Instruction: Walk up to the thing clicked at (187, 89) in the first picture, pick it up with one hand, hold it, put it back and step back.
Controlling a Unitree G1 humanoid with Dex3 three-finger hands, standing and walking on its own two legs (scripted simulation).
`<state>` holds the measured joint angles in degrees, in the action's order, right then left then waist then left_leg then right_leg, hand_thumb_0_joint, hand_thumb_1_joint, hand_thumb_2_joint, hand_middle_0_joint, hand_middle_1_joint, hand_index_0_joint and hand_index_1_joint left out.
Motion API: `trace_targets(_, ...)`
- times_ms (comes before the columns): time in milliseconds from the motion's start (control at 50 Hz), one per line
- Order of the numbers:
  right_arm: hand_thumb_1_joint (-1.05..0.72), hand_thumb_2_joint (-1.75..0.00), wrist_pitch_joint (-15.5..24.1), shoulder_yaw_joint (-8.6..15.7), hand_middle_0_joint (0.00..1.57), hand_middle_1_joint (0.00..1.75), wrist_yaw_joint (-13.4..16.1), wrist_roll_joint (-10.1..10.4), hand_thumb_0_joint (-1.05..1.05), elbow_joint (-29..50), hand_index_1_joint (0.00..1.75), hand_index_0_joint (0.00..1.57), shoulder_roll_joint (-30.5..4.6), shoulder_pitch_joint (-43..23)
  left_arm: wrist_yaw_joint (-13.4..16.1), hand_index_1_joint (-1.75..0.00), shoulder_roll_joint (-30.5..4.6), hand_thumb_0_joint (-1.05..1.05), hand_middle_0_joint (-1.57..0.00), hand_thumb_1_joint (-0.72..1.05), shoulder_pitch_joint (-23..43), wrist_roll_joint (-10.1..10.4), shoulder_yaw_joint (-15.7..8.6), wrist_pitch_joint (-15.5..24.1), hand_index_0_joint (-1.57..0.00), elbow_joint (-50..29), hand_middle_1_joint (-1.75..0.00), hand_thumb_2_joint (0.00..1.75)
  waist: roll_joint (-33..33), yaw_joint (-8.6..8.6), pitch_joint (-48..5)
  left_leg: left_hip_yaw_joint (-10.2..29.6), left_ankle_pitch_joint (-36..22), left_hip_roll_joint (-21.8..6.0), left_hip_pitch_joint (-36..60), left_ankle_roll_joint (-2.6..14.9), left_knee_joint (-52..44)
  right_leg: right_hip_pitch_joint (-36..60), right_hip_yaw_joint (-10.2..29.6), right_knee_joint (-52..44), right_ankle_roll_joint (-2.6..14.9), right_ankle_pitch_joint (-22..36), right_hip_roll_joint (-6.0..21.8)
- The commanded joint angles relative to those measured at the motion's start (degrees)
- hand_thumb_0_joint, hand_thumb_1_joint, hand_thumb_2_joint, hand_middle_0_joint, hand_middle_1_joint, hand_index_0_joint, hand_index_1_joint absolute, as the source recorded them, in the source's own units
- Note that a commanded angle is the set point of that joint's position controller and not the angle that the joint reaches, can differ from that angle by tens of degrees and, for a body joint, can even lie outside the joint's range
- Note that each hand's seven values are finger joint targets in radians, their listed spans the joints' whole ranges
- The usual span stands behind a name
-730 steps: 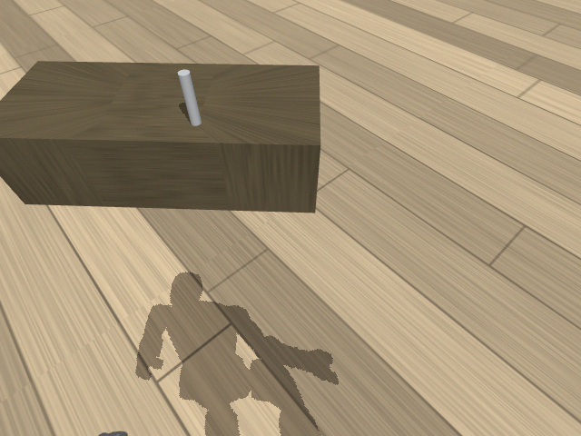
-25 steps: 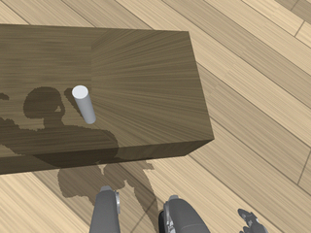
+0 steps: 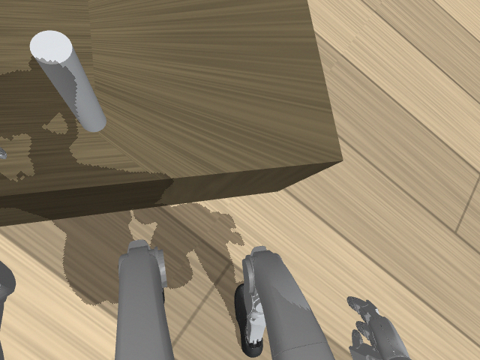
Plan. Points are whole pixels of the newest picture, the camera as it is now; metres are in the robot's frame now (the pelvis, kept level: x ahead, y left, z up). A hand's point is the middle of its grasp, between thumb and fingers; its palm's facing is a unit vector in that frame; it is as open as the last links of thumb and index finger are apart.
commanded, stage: approach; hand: left
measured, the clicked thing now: (77, 92) +0.50 +0.23 -0.07
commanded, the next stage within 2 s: close in in 0.02 s
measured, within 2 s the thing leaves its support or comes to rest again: neither
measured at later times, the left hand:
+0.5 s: hand (66, 111) +0.48 +0.25 -0.09, palm faces +0.18 -0.98 -0.01, open 17.7 cm
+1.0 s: hand (83, 110) +0.49 +0.23 -0.10, palm faces +0.19 -0.98 -0.01, open 17.7 cm
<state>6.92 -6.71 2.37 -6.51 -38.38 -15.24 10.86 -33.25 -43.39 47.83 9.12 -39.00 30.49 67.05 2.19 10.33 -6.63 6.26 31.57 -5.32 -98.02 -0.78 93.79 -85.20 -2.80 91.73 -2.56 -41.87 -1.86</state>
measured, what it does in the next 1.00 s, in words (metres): lowers itself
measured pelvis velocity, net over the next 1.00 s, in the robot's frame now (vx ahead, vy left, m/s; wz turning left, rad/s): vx -0.03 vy -0.02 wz -0.06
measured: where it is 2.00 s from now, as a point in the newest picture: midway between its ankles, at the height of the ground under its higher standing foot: (203, 326)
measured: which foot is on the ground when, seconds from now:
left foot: down 0.00-1.00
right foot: down 0.00-1.00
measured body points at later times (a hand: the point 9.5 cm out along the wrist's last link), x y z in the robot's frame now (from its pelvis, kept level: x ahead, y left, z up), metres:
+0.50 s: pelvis -0.05 -0.02 -0.11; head +0.17 +0.03 +0.28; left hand +0.46 +0.30 -0.09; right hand +0.03 -0.27 -0.23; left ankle +0.07 +0.13 -0.53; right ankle +0.01 -0.16 -0.53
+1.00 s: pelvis -0.03 -0.02 -0.10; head +0.19 +0.03 +0.29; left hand +0.47 +0.28 -0.10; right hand +0.05 -0.29 -0.22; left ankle +0.07 +0.13 -0.53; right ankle +0.01 -0.16 -0.53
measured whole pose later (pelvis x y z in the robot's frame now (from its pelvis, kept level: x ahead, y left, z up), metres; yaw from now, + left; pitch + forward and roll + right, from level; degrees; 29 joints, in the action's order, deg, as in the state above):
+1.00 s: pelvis -0.03 -0.02 -0.10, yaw -3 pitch +35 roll -7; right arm -3.0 -3.4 -1.8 -5.0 -38.7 -14.3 8.1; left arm -10.4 -30.9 49.4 4.5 -28.5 26.3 56.3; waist 0.3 7.6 -7.5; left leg 8.7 32.7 -7.3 -115.1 -2.6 111.6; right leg -103.7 -2.7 112.5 -1.7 -44.7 -5.0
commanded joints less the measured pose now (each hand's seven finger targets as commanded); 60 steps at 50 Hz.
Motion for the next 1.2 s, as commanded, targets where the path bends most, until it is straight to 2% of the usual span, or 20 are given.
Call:
trace_targets(0,-0.9,-0.9,-0.52,5.47,0.2,0.3,-0.04,-0.1,0.0,0.85,0.3,0.2,-13.13,10.79,1.48,-0.08,-17.12,0.0,-0.03,-0.57,21.41,0.85,0.25,3.84,-0.03,-15.12,-0.08,0.06,-27.96,-2.77,-46.52,2.95,-30.3,-0.34,53.52,0.26,-4.73,-6.66,-1.77,-4.13,5.13,20.96,-0.76)
trace_targets(40,-0.91,-0.9,-1.17,5.22,0.2,0.3,-0.55,-0.09,0.0,0.32,0.3,0.2,-12.67,10.78,3.09,-0.08,-15.78,0.0,-0.02,-0.61,20.21,1.46,-0.71,3.56,-0.03,-12.26,-0.08,0.06,-23.64,-2.21,-43.14,1.9,-27.31,-0.01,45.32,1.28,-0.77,-7.07,-1.45,-2.59,4.63,21.65,-0.94)
trace_targets(80,-0.91,-0.9,-1.73,4.68,0.2,0.3,-1.25,-0.14,0.0,0.86,0.3,0.2,-11.82,9.72,4.77,-0.08,-12.55,0.0,-0.02,-0.61,19.29,1.75,-0.07,3.66,-0.03,-8.99,-0.09,0.06,-17.86,-1.29,-39.22,1.02,-21.22,0.24,36.07,2.28,2.02,-7.19,-1.18,-1.58,4.16,20.8,-1.31)
trace_targets(140,-0.91,-0.9,-2.92,4.68,0.2,0.3,-2.55,-0.43,0.0,1.58,0.3,0.2,-11.92,8.78,7.15,-0.05,-12.33,0.0,-0.03,-0.61,15.87,-0.04,-0.74,4.62,-0.05,-4.36,-0.07,0.01,-14.43,-1.81,-34.01,1.21,-14.86,0.12,27.81,2.11,3.99,-11.4,-1.89,2.01,4.29,16.37,-1.48)
trace_targets(220,-0.91,-0.9,-4.37,4.39,0.2,0.3,-3.99,-0.74,0.0,3.53,0.3,0.2,-11.18,7.86,10.35,-0.06,-12.81,0.0,-0.03,-0.61,21.57,-0.92,-0.46,6.49,-0.06,-9.48,-0.08,0.0,-14.1,-2.39,-38.7,-0.21,-10.89,-0.14,23.35,2.05,7.11,-10.09,-1.41,3.76,3.75,14.2,-2.08)
trace_targets(240,-0.91,-0.9,-4.71,4.43,0.2,0.3,-4.31,-0.83,0.0,3.54,0.3,0.2,-11.25,8.5,11.31,-0.05,-12.87,0.0,-0.03,-0.6,22.56,-1.16,-0.82,6.62,-0.05,-10.45,-0.08,0.01,-14.69,-2.42,-41.32,0.07,-12.31,-0.35,25.25,1.88,7.6,-10.1,-1.84,4.74,3.78,15.18,-2.18)
trace_targets(280,-0.92,-0.9,-5.53,4.96,0.2,0.3,-4.69,-1.03,0.0,3.57,0.3,0.2,-11.35,8.93,13.41,-0.06,-14.17,0.0,-0.03,-0.59,27.19,-2.27,-0.07,6.69,-0.05,-15.68,-0.08,0.03,-19.36,-3.41,-47.34,-0.16,-12.59,-0.49,28.59,1.35,7.94,-9.97,-1.81,6.11,4.11,15.07,-2.42)
trace_targets(340,-0.92,-0.9,-6.77,5.6,0.2,0.3,-4.35,-0.91,0.0,2.89,0.3,0.2,-11.37,9.1,16.17,-0.07,-14.04,0.0,-0.03,-0.59,31.16,-4.34,2.77,5.15,-0.05,-19.89,-0.08,0.04,-22.24,-2.91,-49.11,-0.94,-8.59,-0.56,29.09,0.98,7.56,-9.3,-1.34,5.13,4.31,12.83,-2.72)
trace_targets(420,-0.92,-0.9,-8.13,5.95,0.2,0.3,-3.85,-0.06,0.0,2.29,0.3,0.2,-11.04,8.63,18.36,-0.07,-11.01,0.0,-0.04,-0.6,28.57,-4.92,5.33,2.17,-0.06,-19.21,-0.09,0.03,-21.42,-2.19,-46.5,-1.14,-4.11,-0.52,26.46,0.95,7.05,-9.46,-1.1,3.7,4.4,9.94,-2.79)
trace_targets(480,-0.93,-0.9,-8.94,5.73,0.2,0.3,-3.26,0.92,0.0,2.29,0.3,0.2,-11.02,8.17,19.19,-0.05,-8.39,0.0,-0.04,-0.61,24.29,-3.96,5.98,-0.04,-0.07,-14.86,-0.08,0.0,-15.16,-1.03,-38.61,-0.8,-0.01,-0.41,18.05,1.45,7.39,-9.9,-1.36,2.82,4.07,7.08,-2.69)
trace_targets(560,-0.92,-0.9,-9.13,5.2,0.2,0.3,-3.0,2.0,0.0,2.99,0.3,0.2,-10.67,7.49,19.23,-0.03,-7.28,0.0,-0.05,-0.61,18.29,-2.22,4.45,-1.28,-0.07,-11.51,-0.06,0.0,-7.61,-2.07,-32.5,-1.18,-1.32,-0.26,9.41,2.25,8.81,-7.6,-0.54,2.42,3.49,8.17,-2.78)
trace_targets(640,-0.92,-0.9,-9.34,5.72,0.2,0.3,-3.26,2.39,0.0,3.62,0.3,0.2,-10.66,6.79,19.51,-0.01,-5.34,0.0,-0.04,-0.61,17.52,-2.48,4.9,-1.05,-0.07,-12.39,-0.05,0.0,-9.13,-2.5,-30.7,-0.26,-0.52,-0.57,11.34,2.06,7.65,-12.13,-1.9,4.3,4.06,7.62,-3.11)
trace_targets(740,-0.91,-0.9,-9.41,6.53,0.2,0.3,-3.38,2.27,0.0,3.89,0.3,0.2,-10.3,7.34,20.77,0.0,-5.47,0.0,-0.05,-0.61,24.48,-2.71,6.71,0.43,-0.06,-22.95,-0.01,0.0,-14.74,-3.36,-39.8,-0.89,-4.03,-0.78,18.42,1.67,7.31,-9.05,-1.02,4.02,4.22,10.28,-3.29)
trace_targets(760,-0.91,-0.9,-9.3,6.76,0.2,0.3,-3.33,2.14,0.0,3.51,0.3,0.2,-10.44,7.61,20.89,0.0,-3.51,0.0,-0.05,-0.61,25.34,-2.72,8.07,0.39,-0.06,-23.19,-0.01,0.0,-16.35,-2.65,-40.82,-0.37,-5.02,-0.96,21.42,1.53,7.15,-10.15,-1.6,4.73,4.41,11.35,-3.24)
trace_targets(860,-0.92,-0.9,-9.35,7.18,0.2,0.3,-3.16,1.5,0.0,1.21,0.3,0.2,-10.51,9.03,22.64,0.0,-3.71,0.0,-0.06,-0.6,25.26,-3.66,8.94,0.36,-0.05,-25.82,0.0,0.01,-18.85,-3.31,-44.87,-0.61,-12.61,-1.22,26.81,1.63,9.18,-8.89,-1.73,5.62,4.26,17.41,-3.31)
trace_targets(880,-0.92,-0.9,-9.46,7.14,0.2,0.3,-3.18,1.5,0.0,1.16,0.3,0.2,-10.1,8.33,22.77,-0.01,-2.13,0.0,-0.06,-0.61,25.44,-3.78,10.43,0.18,-0.06,-25.25,-0.01,0.01,-18.94,-2.89,-43.72,-0.76,-11.21,-1.14,25.77,1.67,8.97,-9.16,-1.59,5.25,4.27,16.43,-3.29)
trace_targets(920,-0.93,-0.91,-9.58,7.38,0.2,0.3,-3.17,1.62,0.0,1.06,0.3,0.2,-10.25,8.32,23.23,-0.01,-1.38,0.0,-0.07,-0.61,22.27,-3.78,10.07,-0.4,-0.07,-23.53,-0.01,0.01,-17.5,-3.14,-42.0,-0.77,-10.87,-1.11,24.82,1.79,8.64,-9.34,-1.67,4.68,4.23,16.04,-3.34)
trace_targets(960,-0.93,-0.9,-9.86,7.43,0.2,0.3,-3.14,1.77,0.0,0.96,0.3,0.2,-10.18,7.77,23.61,-0.13,-1.25,0.0,-0.21,-0.53,20.96,-3.91,9.82,-0.62,-0.21,-22.36,-0.14,0.08,-15.99,-3.16,-39.31,-0.71,-9.04,-1.05,22.63,1.94,8.55,-10.23,-1.75,4.43,4.23,14.52,-3.35)
trace_targets(1040,-0.93,-0.9,-10.07,7.2,0.2,0.3,-3.41,2.09,0.0,1.77,0.3,0.2,-10.0,7.25,23.68,-0.21,0.08,0.0,-0.29,-0.51,17.2,-3.09,8.91,-0.6,-0.3,-20.86,-0.22,0.13,-10.79,-2.86,-37.3,-0.7,-10.41,-0.92,17.81,2.51,9.33,-7.18,-2.05,4.6,3.7,16.62,-3.37)
trace_targets(1180,-0.93,-0.9,-10.14,7.7,0.2,0.3,-3.85,2.06,0.0,2.61,0.3,0.2,-9.89,6.3,23.49,-0.31,0.61,0.0,-0.42,-0.39,17.25,-2.89,8.62,0.41,-0.43,-24.71,-0.32,0.21,-12.86,-4.05,-40.49,-0.41,-11.79,-1.1,21.28,2.33,9.08,-8.01,-2.16,5.85,3.96,17.28,-3.31)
